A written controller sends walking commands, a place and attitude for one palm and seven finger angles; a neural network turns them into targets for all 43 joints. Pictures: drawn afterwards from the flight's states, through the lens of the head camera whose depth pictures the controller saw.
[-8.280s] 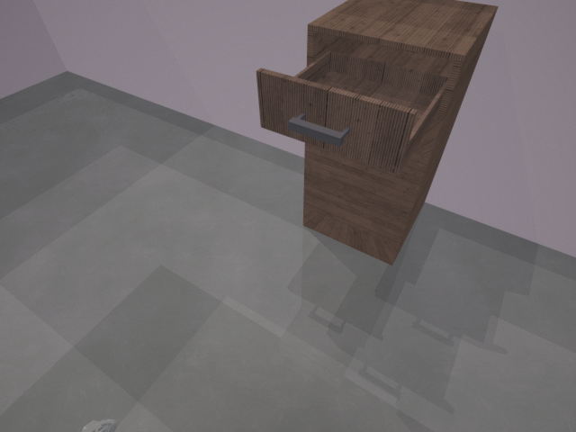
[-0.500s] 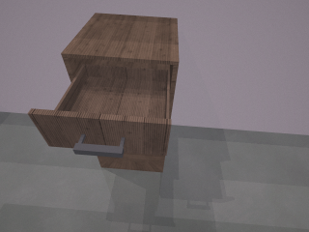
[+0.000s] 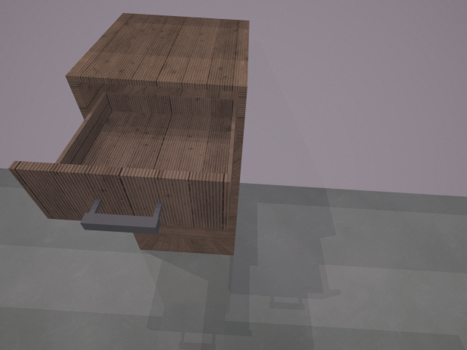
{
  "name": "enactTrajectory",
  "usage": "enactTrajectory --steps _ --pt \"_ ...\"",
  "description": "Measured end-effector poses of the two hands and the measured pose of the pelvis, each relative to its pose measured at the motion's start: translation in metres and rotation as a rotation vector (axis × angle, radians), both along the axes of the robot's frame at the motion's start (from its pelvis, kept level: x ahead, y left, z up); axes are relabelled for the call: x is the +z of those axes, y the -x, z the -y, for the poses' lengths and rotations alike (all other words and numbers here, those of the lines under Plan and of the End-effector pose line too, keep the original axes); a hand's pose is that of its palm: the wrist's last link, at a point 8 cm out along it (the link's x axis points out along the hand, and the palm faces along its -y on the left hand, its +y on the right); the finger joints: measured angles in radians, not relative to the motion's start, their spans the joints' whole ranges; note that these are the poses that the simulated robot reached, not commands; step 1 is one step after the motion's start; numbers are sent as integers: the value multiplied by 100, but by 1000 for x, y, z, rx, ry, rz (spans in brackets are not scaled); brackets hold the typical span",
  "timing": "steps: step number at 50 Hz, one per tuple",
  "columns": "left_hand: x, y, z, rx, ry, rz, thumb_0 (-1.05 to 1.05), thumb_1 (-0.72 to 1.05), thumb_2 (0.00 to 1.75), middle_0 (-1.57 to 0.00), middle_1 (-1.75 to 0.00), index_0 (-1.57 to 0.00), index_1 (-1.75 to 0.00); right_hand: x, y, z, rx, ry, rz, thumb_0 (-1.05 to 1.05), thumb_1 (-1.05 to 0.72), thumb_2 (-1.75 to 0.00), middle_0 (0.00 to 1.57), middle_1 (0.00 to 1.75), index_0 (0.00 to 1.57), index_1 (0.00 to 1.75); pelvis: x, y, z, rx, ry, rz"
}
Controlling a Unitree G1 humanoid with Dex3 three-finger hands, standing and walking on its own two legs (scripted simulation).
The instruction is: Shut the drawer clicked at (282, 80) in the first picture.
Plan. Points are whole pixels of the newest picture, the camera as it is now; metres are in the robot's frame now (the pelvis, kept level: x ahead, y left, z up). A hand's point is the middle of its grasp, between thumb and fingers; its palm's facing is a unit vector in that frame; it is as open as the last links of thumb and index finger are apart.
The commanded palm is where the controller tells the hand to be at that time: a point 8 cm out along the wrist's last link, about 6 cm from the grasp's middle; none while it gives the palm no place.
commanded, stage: come to a stop and stand still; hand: left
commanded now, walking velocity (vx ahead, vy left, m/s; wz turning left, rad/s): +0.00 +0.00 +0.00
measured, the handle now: (124, 214) +0.35 +0.23 +0.02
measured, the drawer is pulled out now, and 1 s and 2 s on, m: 0.30 0.30 0.30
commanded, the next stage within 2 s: look again from close up in 0.08 s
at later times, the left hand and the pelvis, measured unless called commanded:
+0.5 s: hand out of the picture -0.01 +0.20 -0.18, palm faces +0.02 -0.97 -0.22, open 7.4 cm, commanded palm none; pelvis -0.01 +0.03 -0.01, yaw -1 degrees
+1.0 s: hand out of the picture -0.01 +0.21 -0.18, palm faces -0.01 -0.99 -0.17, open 7.4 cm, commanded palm none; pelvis +0.01 +0.04 -0.01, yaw -1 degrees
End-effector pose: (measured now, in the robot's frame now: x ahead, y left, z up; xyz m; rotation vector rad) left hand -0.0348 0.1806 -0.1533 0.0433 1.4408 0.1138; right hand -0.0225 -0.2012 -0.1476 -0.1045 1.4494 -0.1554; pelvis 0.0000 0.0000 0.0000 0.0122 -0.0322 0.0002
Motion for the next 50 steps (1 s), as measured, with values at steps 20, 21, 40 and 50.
enactTrajectory --steps 20,21,40,50 --pt "5 1 -53 -34 -115 17 1 91 90 -20 -30 -20 -30 -7 -20 3 10 25 117 2 -93 -89 20 29 19 29 -7 7 -18 -10 22 2" --pt "5 -4 -58 -35 -119 33 1 91 90 -20 -30 -20 -30 -7 -20 1 13 25 120 2 -93 -89 20 29 19 29 -7 7 -20 -10 20 3" --pt "4 -30 -84 -67 -89 62 1 91 90 -20 -30 -20 -30 1 -3 -31 27 16 45 1 -91 -89 20 29 20 30 -3 6 -46 -18 9 -22" --pt "-1 -21 -80 -64 -74 -17 1 91 90 -20 -30 -20 -30 -4 -18 -29 5 9 29 1 -91 -89 20 29 20 30 -8 -14 -44 -25 -10 -35"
